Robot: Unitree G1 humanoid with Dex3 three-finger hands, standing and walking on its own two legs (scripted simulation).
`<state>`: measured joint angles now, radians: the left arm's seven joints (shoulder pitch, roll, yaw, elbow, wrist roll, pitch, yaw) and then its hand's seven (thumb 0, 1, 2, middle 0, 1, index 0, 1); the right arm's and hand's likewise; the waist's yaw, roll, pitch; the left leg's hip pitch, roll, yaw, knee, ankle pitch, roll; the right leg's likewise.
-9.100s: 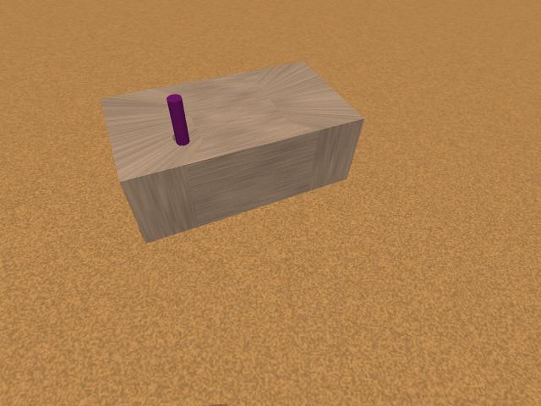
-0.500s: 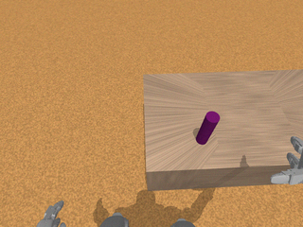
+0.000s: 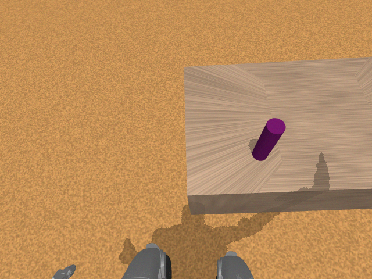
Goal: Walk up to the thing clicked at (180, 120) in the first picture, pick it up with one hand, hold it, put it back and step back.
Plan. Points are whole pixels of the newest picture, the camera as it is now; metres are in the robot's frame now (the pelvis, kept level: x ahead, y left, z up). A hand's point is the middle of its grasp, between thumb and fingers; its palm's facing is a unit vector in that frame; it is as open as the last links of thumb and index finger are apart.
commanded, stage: go down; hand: right
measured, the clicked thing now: (266, 141) +0.52 -0.23 -0.22
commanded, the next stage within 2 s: approach in 0.58 s
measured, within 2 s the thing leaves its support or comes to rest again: neither
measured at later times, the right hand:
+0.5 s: hand out of the picture +0.39 -0.40 +0.04, palm faces +0.25 +0.97 -0.07, open 17.5 cm
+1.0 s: hand (370, 136) +0.42 -0.39 -0.01, palm faces +0.23 +0.97 -0.03, open 17.7 cm
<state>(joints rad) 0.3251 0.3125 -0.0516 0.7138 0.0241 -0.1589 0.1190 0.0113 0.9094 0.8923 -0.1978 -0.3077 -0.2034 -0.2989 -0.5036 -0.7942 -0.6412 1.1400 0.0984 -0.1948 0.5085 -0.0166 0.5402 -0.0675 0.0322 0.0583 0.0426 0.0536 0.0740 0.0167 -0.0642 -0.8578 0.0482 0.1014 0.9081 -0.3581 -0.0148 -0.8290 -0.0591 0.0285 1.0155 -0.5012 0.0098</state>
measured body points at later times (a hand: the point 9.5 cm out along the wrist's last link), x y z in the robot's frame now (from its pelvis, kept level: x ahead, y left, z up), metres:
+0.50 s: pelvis +0.00 -0.01 -0.01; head +0.13 -0.05 +0.42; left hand +0.06 +0.27 -0.10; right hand +0.37 -0.46 +0.04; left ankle +0.04 +0.14 -0.68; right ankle -0.01 -0.12 -0.68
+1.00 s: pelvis -0.02 -0.01 -0.07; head +0.15 -0.06 +0.34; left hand +0.03 +0.28 -0.16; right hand +0.41 -0.44 -0.01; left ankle +0.04 +0.14 -0.68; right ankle -0.01 -0.12 -0.68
